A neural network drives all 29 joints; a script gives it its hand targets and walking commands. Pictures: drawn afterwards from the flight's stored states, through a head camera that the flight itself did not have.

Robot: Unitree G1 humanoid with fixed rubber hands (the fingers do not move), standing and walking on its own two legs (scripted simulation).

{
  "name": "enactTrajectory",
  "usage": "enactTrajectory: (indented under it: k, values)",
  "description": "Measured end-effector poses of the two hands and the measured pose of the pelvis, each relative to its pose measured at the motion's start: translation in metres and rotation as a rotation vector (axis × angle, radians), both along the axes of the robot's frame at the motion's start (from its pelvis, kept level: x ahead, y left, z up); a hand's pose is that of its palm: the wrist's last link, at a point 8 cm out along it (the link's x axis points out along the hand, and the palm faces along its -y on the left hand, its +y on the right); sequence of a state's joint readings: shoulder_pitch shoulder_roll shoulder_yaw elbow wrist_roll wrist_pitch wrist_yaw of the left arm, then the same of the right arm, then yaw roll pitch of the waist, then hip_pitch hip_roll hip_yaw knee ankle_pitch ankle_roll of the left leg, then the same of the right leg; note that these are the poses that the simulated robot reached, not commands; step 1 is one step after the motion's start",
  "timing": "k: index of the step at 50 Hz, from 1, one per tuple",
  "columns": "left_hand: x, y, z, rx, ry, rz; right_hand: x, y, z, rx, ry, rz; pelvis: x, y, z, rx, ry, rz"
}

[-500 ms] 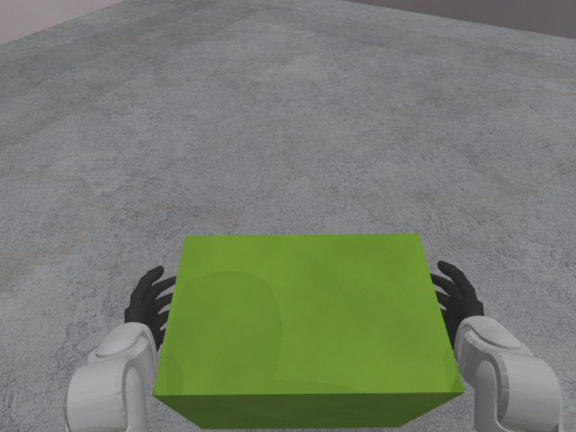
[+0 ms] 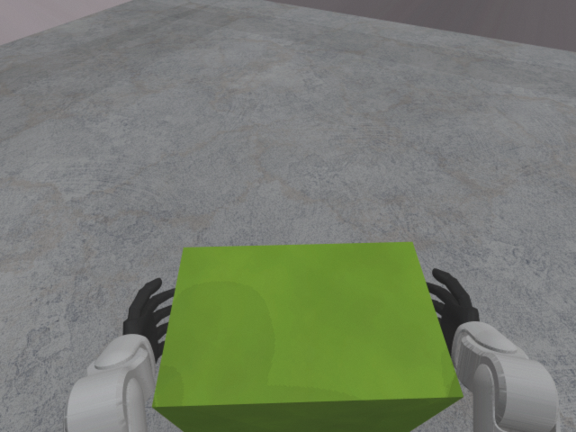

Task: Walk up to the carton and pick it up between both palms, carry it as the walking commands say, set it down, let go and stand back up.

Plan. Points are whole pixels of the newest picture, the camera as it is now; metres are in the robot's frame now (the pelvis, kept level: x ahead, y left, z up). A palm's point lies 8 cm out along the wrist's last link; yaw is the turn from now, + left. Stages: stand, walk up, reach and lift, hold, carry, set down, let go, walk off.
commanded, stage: carry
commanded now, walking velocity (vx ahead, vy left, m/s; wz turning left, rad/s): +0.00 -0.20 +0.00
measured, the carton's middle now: (299, 350) +0.25 +0.01 +0.00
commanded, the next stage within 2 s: none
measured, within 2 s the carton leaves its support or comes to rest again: neither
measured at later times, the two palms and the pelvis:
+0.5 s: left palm (244, 365) +0.20 +0.08 +0.06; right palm (571, 349) +0.22 -0.30 +0.08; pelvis -0.03 -0.12 -0.01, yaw +1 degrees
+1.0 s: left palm (371, 385) +0.18 -0.06 +0.08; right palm out of the picture +0.18 -0.44 +0.08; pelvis -0.06 -0.25 -0.01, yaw +1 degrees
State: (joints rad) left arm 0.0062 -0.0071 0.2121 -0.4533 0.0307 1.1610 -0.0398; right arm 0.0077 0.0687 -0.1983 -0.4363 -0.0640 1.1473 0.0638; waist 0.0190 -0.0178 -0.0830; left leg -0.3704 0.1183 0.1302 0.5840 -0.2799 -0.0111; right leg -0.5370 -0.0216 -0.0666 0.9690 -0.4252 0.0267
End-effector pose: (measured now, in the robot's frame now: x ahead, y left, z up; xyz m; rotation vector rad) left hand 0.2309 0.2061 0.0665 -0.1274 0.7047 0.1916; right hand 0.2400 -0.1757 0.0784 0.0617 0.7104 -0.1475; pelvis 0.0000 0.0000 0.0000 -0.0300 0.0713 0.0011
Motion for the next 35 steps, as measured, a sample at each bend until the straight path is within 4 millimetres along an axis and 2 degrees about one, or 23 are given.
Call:
enactTrajectory:
  k: [6, 9, 14, 17, 21, 23, 27, 31, 35]
  values:
    - [0.009, -0.044, 0.014, 0.027, -0.038, -0.034, -0.005, -0.044, 0.004, 0.011, -0.037, -0.023, -0.007, -0.038, 0.0, -0.003, 0.014, -0.005]
    - [0.011, -0.075, 0.012, 0.036, -0.044, -0.045, -0.008, -0.075, -0.006, 0.025, -0.043, -0.037, -0.01, -0.061, -0.008, 0.004, 0.016, -0.007]
    - [0.0, -0.113, 0.006, 0.025, 0.004, -0.036, -0.021, -0.114, -0.013, 0.038, 0.005, -0.049, -0.015, -0.083, -0.003, 0.027, 0.015, 0.003]
    - [-0.007, -0.122, 0.009, 0.024, -0.013, -0.026, -0.023, -0.123, -0.007, 0.039, -0.012, -0.04, -0.019, -0.094, -0.002, 0.028, 0.013, 0.007]
    - [-0.016, -0.124, 0.008, 0.005, -0.044, 0.001, -0.02, -0.124, 0.001, 0.016, -0.045, -0.012, -0.024, -0.105, -0.006, 0.015, 0.009, 0.012]
    - [-0.02, -0.123, 0.002, -0.004, -0.051, 0.009, -0.02, -0.123, 0.002, 0.003, -0.051, 0.001, -0.026, -0.111, -0.009, 0.013, 0.005, 0.015]
    - [-0.032, -0.129, -0.002, 0.001, -0.001, 0.007, -0.028, -0.129, -0.001, -0.004, -0.001, 0.007, -0.031, -0.128, -0.002, 0.008, 0.0, 0.005]
    - [-0.032, -0.149, 0.007, 0.007, -0.003, -0.008, -0.036, -0.149, 0.004, -0.004, -0.003, -0.004, -0.037, -0.148, 0.003, -0.003, 0.005, 0.004]
    - [-0.026, -0.182, 0.014, 0.025, -0.029, -0.036, -0.04, -0.182, 0.004, 0.006, -0.029, -0.026, -0.042, -0.176, 0.001, -0.006, 0.015, -0.004]
